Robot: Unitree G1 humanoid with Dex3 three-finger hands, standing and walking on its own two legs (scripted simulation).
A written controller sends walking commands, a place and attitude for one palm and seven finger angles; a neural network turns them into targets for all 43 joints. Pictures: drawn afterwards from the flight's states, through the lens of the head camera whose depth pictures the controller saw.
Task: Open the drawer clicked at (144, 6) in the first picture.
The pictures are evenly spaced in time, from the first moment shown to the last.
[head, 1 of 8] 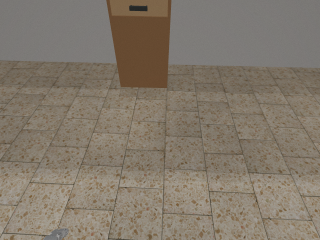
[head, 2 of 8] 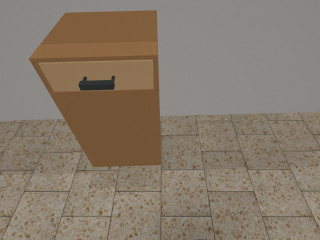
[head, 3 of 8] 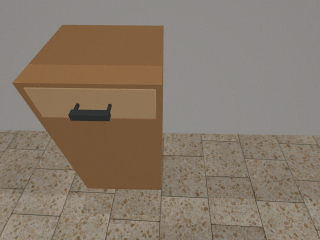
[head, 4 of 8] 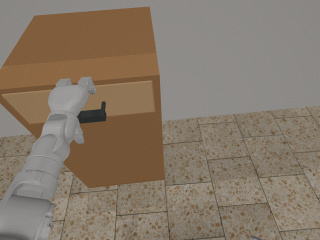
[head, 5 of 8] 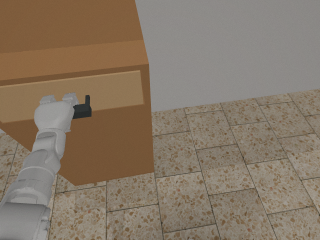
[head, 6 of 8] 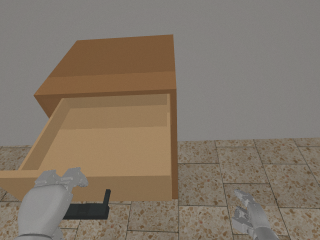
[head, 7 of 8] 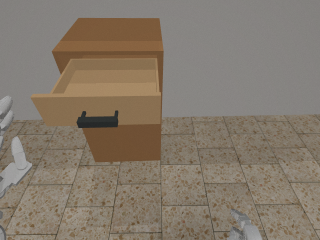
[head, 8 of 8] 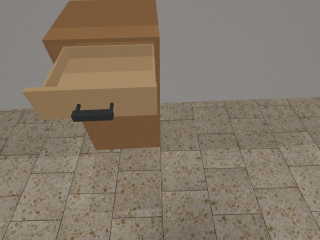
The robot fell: no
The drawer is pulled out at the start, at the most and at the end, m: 0.00 0.30 0.29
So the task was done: yes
